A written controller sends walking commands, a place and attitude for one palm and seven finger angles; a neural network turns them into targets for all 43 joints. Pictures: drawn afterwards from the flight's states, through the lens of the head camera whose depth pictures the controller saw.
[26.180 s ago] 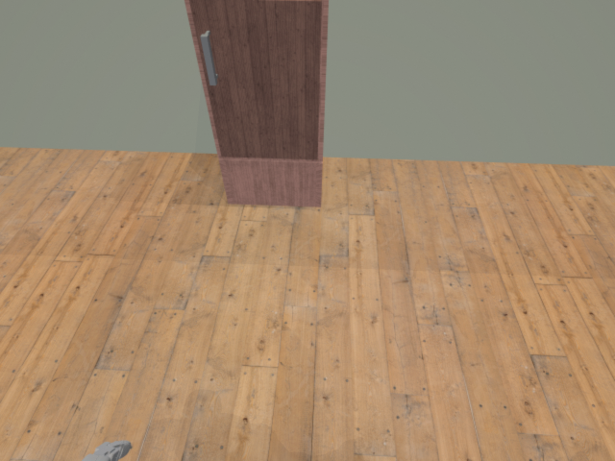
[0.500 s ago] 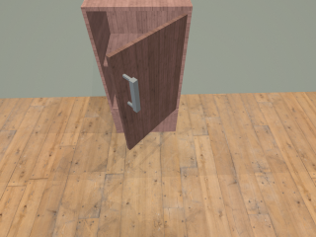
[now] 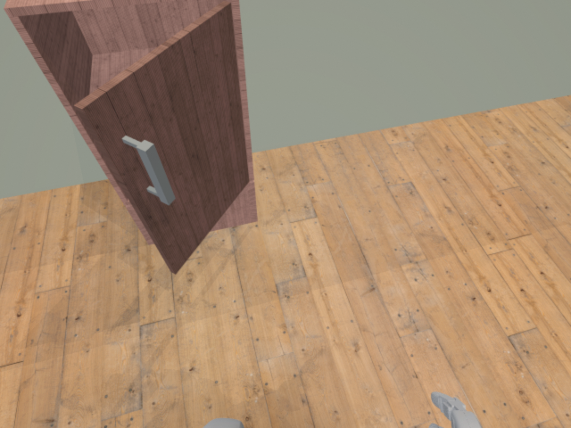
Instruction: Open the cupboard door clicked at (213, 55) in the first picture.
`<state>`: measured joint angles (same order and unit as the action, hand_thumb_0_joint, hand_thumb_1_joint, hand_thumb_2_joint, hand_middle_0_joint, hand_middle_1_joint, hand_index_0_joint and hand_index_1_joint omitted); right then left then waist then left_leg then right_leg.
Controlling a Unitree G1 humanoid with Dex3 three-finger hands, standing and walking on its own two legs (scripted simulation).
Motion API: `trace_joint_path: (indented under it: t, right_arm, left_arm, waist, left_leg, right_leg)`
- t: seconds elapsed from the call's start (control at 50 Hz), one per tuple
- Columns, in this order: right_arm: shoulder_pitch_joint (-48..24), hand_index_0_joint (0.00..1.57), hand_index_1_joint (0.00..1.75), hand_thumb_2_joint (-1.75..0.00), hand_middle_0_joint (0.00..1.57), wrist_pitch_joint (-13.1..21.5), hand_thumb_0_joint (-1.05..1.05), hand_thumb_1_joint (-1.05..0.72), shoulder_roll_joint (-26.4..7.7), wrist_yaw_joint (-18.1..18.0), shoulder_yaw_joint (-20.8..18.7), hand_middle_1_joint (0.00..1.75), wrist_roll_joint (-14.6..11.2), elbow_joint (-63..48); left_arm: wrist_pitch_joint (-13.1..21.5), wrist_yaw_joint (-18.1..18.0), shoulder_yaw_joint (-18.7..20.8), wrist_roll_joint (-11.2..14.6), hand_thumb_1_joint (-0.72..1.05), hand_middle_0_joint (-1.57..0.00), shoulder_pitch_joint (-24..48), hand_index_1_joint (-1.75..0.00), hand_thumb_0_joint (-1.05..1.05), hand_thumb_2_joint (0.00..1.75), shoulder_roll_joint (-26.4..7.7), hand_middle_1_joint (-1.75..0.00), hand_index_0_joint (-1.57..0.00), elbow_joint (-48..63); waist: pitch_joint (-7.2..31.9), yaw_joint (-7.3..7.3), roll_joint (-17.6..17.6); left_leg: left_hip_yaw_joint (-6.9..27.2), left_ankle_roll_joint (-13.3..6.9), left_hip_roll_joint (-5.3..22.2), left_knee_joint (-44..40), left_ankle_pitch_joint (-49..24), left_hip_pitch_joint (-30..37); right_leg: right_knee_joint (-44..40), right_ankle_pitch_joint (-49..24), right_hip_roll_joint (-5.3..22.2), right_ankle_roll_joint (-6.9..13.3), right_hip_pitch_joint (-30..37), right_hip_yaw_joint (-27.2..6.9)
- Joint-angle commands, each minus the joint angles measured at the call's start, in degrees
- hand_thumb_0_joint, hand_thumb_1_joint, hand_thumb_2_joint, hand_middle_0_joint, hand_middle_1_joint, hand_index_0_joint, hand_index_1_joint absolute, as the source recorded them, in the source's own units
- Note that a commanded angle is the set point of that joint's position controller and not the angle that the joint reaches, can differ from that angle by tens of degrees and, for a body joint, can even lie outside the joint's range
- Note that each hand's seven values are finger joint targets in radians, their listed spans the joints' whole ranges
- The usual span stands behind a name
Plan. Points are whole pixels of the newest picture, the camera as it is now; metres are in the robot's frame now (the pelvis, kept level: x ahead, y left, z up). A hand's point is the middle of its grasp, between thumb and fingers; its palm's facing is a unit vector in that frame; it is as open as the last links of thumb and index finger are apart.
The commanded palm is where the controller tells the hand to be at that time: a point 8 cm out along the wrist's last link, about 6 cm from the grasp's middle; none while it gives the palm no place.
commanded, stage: walk to a spot facing it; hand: left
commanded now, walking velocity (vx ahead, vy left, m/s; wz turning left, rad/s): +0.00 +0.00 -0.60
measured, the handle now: (149, 171) +0.54 +0.33 -0.05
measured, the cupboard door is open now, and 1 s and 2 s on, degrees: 46 46 46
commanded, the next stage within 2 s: none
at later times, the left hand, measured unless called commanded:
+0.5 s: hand (201, 406) +0.16 +0.15 -0.16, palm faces -0.28 -0.91 -0.30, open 7.4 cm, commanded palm none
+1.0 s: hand (281, 349) +0.25 +0.03 -0.16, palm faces -0.58 -0.77 -0.26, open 7.4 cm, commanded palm none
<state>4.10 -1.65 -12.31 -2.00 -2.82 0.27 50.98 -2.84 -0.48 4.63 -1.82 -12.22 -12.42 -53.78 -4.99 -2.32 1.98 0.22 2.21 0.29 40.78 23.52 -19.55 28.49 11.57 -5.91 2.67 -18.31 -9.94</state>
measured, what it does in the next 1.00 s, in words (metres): steps on the spot, turning right: left foot, then right foot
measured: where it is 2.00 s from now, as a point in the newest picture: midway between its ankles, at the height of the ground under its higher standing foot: (414, 393)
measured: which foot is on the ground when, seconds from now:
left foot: up 0.00-0.02, down 0.04-0.34, up 0.36-0.66, down 0.68-0.96, up 0.98-1.00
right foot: down 0.00-0.04, up 0.06-0.34, down 0.36-0.68, up 0.70-0.96, down 0.98-1.00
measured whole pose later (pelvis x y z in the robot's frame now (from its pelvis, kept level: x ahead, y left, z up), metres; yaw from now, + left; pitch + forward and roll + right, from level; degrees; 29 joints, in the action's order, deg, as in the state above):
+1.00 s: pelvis +0.04 -0.08 -0.02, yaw -37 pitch +2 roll +0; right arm 17.4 -0.4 -14.0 -0.5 -2.0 1.9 53.0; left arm -1.2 3.3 4.4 -1.7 -9.0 -14.1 -51.0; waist -3.3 0.6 -2.2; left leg -8.5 3.9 10.3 42.5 26.9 -15.8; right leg 35.4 18.8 0.3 1.7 -18.5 4.2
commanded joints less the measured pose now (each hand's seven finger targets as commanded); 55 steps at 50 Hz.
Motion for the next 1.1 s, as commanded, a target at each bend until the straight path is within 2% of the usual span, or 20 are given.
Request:
trace_joint_path:
  t: [0.0,0.02,0.04,0.14,0.26,0.3,0.32,0.34,0.38,0.6,0.62,0.64,0.66,0.7,0.76,0.9,0.92,0.96,0.98,1.08]
  right_arm:
    - [9.94,0.20,0.30,-0.90,0.20,1.80,0.00,-0.90,-9.49,-1.10,-2.44,0.30,0.04,-1.48]
    - [10.57,0.20,0.30,-0.90,0.20,2.06,0.00,-0.90,-14.83,-1.32,-3.37,0.30,1.11,-2.49]
    - [10.45,0.20,0.30,-0.90,0.20,1.81,0.00,-0.90,-15.08,-1.62,-3.07,0.30,1.49,-2.79]
    - [5.91,0.20,0.30,-0.90,0.20,2.22,0.00,-0.90,-9.83,-1.51,-1.49,0.30,2.08,-4.58]
    - [10.00,0.20,0.30,-0.90,0.20,1.61,0.00,-0.90,-12.82,-0.64,-2.85,0.30,1.74,-2.90]
    - [8.28,0.20,0.30,-0.90,0.20,1.45,0.00,-0.90,-11.99,-0.14,-3.01,0.30,0.89,-4.06]
    - [7.01,0.20,0.30,-0.90,0.20,1.44,0.00,-0.90,-6.22,0.11,-1.83,0.30,0.13,-6.58]
    - [4.09,0.20,0.30,-0.90,0.20,0.73,0.00,-0.90,-7.32,-0.36,-1.31,0.30,0.08,-7.58]
    - [4.10,0.20,0.30,-0.90,0.20,0.29,0.00,-0.90,-7.39,-0.01,-1.61,0.30,-0.02,-6.30]
    - [11.90,0.20,0.30,-0.90,0.20,1.05,0.00,-0.90,-5.47,0.14,-1.21,0.30,-0.19,-2.28]
    - [14.28,0.20,0.30,-0.90,0.20,1.55,0.00,-0.90,-7.86,-0.29,-1.61,0.30,0.14,-1.68]
    - [15.14,0.20,0.30,-0.90,0.20,2.18,0.00,-0.90,-13.50,-0.54,-2.60,0.30,1.21,-1.86]
    - [15.87,0.20,0.30,-0.90,0.20,2.17,0.00,-0.90,-16.26,-0.92,-3.04,0.30,1.59,-2.59]
    - [11.08,0.20,0.30,-0.90,0.20,2.75,0.00,-0.90,-13.25,-0.85,-1.93,0.30,2.04,-4.29]
    - [9.61,0.20,0.30,-0.90,0.20,2.79,0.00,-0.90,-11.08,-0.70,-1.37,0.30,2.22,-4.01]
    - [14.92,0.20,0.30,-0.90,0.20,2.87,0.00,-0.90,-12.89,0.67,-2.56,0.30,2.02,-1.38]
    - [13.05,0.20,0.30,-0.90,0.20,2.88,0.00,-0.90,-12.02,0.85,-2.44,0.30,1.73,-1.83]
    - [2.04,0.20,0.30,-0.90,0.20,2.95,0.00,-0.90,-6.20,1.60,-0.64,0.30,0.63,-8.25]
    - [0.10,0.20,0.30,-0.90,0.20,3.07,0.00,-0.90,-8.21,1.71,-0.93,0.30,0.79,-8.74]
    - [2.10,0.20,0.30,-0.90,0.20,2.79,0.00,-0.90,-5.81,2.66,-1.56,0.30,1.16,-5.03]
  left_arm:
    - [0.78,-0.21,2.10,1.06,0.90,-0.20,1.41,-0.30,0.00,0.90,-7.77,-0.30,-0.20,5.79]
    - [0.87,0.73,1.44,1.51,0.90,-0.20,1.63,-0.30,0.00,0.90,-5.70,-0.30,-0.20,7.41]
    - [0.89,1.02,1.84,0.70,0.90,-0.20,4.20,-0.30,0.00,0.90,-8.11,-0.30,-0.20,7.78]
    - [0.31,2.50,1.81,0.58,0.90,-0.20,2.21,-0.30,0.00,0.90,-5.79,-0.30,-0.20,7.08]
    - [1.08,3.15,0.97,0.78,0.90,-0.20,3.10,-0.30,0.00,0.90,-5.35,-0.30,-0.20,7.47]
    - [1.80,2.70,2.06,0.47,0.90,-0.20,-5.04,-0.30,0.00,0.90,-9.53,-0.30,-0.20,5.05]
    - [2.29,1.42,3.69,-0.29,0.90,-0.20,-8.48,-0.30,0.00,0.90,-17.22,-0.30,-0.20,4.29]
    - [2.00,0.47,3.96,0.73,0.90,-0.20,-11.43,-0.30,0.00,0.90,-18.90,-0.30,-0.20,3.38]
    - [1.24,0.04,3.23,0.47,0.90,-0.20,-3.35,-0.30,0.00,0.90,-15.02,-0.30,-0.20,5.76]
    - [0.92,-0.04,2.18,0.49,0.90,-0.20,3.68,-0.30,0.00,0.90,-12.06,-0.30,-0.20,6.94]
    - [0.64,0.16,1.78,0.93,0.90,-0.20,4.36,-0.30,0.00,0.90,-10.09,-0.30,-0.20,7.81]
    - [0.45,0.73,0.97,1.59,0.90,-0.20,3.37,-0.30,0.00,0.90,-6.29,-0.30,-0.20,8.86]
    - [0.64,1.13,0.99,1.22,0.90,-0.20,4.86,-0.30,0.00,0.90,-7.27,-0.30,-0.20,9.68]
    - [0.81,1.93,1.77,0.34,0.90,-0.20,3.84,-0.30,0.00,0.90,-8.41,-0.30,-0.20,9.09]
    - [0.48,3.26,1.25,0.48,0.90,-0.20,4.51,-0.30,0.00,0.90,-5.31,-0.30,-0.20,8.32]
    - [2.19,4.42,0.68,0.39,0.90,-0.20,5.49,-0.30,0.00,0.90,-4.71,-0.30,-0.20,7.96]
    - [2.50,4.08,1.52,0.29,0.90,-0.20,-0.33,-0.30,0.00,0.90,-6.67,-0.30,-0.20,5.78]
    - [3.12,1.95,4.36,0.63,0.90,-0.20,-13.69,-0.30,0.00,0.90,-19.00,-0.30,-0.20,1.65]
    - [3.45,1.22,4.14,0.98,0.90,-0.20,-13.87,-0.30,0.00,0.90,-18.11,-0.30,-0.20,1.75]
    - [5.51,0.67,1.97,0.71,0.90,-0.20,-4.58,-0.30,0.00,0.90,-10.48,-0.30,-0.20,3.23]
  waist:
    - [9.38,4.83,-5.82]
    - [8.40,4.92,-20.68]
    - [5.97,5.33,-15.19]
    - [5.49,1.61,-13.56]
    - [7.87,3.19,-14.60]
    - [10.54,-1.17,-5.52]
    - [11.42,-2.74,16.46]
    - [12.21,-5.22,17.32]
    - [6.22,-1.39,12.37]
    - [8.11,4.42,5.41]
    - [8.24,5.52,-0.03]
    - [7.39,5.59,-17.02]
    - [6.60,6.02,-19.84]
    - [5.43,2.92,-9.94]
    - [5.50,2.24,-13.71]
    - [7.07,3.90,-12.19]
    - [8.43,0.55,-7.69]
    - [7.72,-7.55,20.59]
    - [5.20,-6.90,14.47]
    - [1.81,0.59,6.47]
  left_leg:
    - [10.28,-3.05,9.94,-22.86,-7.06,20.73]
    - [24.22,-8.81,25.04,-27.84,-11.93,21.86]
    - [24.27,-13.11,28.80,-26.65,-19.10,15.17]
    - [1.59,-9.35,16.57,-17.91,-43.48,13.67]
    - [-3.75,-6.48,16.86,-11.38,-41.47,14.39]
    - [-7.88,-1.93,13.13,2.16,-29.12,4.61]
    - [-11.58,1.80,3.77,17.57,5.46,-12.56]
    - [-2.25,1.35,3.28,26.05,16.71,-14.35]
    - [0.64,0.93,5.63,29.14,8.99,-15.10]
    - [-1.95,0.82,0.99,-9.68,-7.33,8.43]
    - [1.88,-0.55,4.97,-17.55,-6.88,14.65]
    - [18.71,-5.51,19.26,-25.99,-3.98,18.10]
    - [26.30,-11.05,28.71,-28.86,-8.06,13.89]
    - [20.01,-12.98,25.98,-26.95,-15.34,7.29]
    - [3.59,-8.25,17.89,-23.28,-20.18,10.78]
    - [-4.95,-5.24,17.60,-15.78,-8.64,9.89]
    - [-7.71,-3.17,15.12,-7.22,-5.77,2.56]
    - [-8.69,1.57,3.54,22.97,17.25,-26.57]
    - [-0.59,0.91,6.17,27.77,11.35,-30.34]
    - [-2.15,2.77,6.79,18.74,-3.68,-18.22]
  right_leg:
    - [3.18,-1.22,5.17,0.28,-11.19,-8.88]
    - [17.48,20.59,-0.22,-3.19,-18.81,2.27]
    - [28.67,22.77,2.85,-4.36,-17.72,4.08]
    - [34.23,15.25,5.78,-5.84,-15.08,9.51]
    - [10.61,9.23,4.48,-3.69,-1.58,16.12]
    - [-2.84,-10.92,7.74,-1.30,14.60,11.32]
    - [-6.92,-33.49,24.36,5.66,24.29,-13.77]
    - [-6.59,-38.80,28.62,11.12,21.37,-17.99]
    - [-9.85,-10.73,23.18,11.04,10.71,-14.32]
    - [-3.97,-6.49,13.71,4.44,-1.90,-11.00]
    - [-0.50,0.34,9.98,1.78,-8.32,-8.12]
    - [11.90,13.71,1.81,-1.88,-17.25,0.39]
    - [26.17,23.97,1.83,-3.87,-17.76,6.65]
    - [36.80,18.87,5.52,-4.54,-14.90,6.05]
    - [32.14,14.06,7.36,-5.33,-14.38,10.56]
    - [3.91,11.21,4.58,-2.87,1.91,18.86]
    - [-2.37,7.90,4.89,-1.33,13.27,16.74]
    - [-15.64,8.17,29.01,10.54,27.61,-23.84]
    - [-15.59,8.19,28.94,12.71,26.68,-22.01]
    - [-13.75,-9.13,19.70,9.24,12.05,-5.84]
